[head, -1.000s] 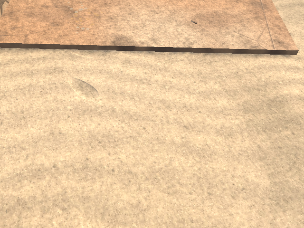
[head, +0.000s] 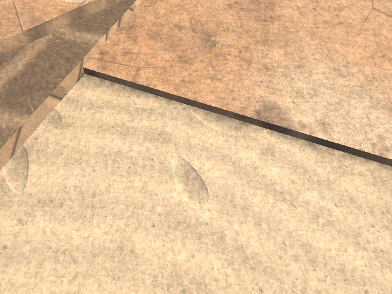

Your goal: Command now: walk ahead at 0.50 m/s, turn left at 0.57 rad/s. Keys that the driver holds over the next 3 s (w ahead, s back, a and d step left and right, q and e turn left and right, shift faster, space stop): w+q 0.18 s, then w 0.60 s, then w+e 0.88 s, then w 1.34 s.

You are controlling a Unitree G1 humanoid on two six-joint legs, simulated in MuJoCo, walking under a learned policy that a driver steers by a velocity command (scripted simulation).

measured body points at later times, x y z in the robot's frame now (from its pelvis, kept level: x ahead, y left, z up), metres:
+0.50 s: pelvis +0.29 -0.04 +0.01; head +0.31 -0.05 +0.46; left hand +0.37 +0.25 -0.09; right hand +0.43 -0.30 -0.11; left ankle +0.18 +0.07 -0.64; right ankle +0.35 -0.13 -0.73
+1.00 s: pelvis +0.55 +0.07 +0.01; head +0.57 +0.09 +0.46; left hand +0.55 +0.35 -0.13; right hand +0.75 -0.16 -0.08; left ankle +0.57 +0.17 -0.73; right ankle +0.49 -0.09 -0.64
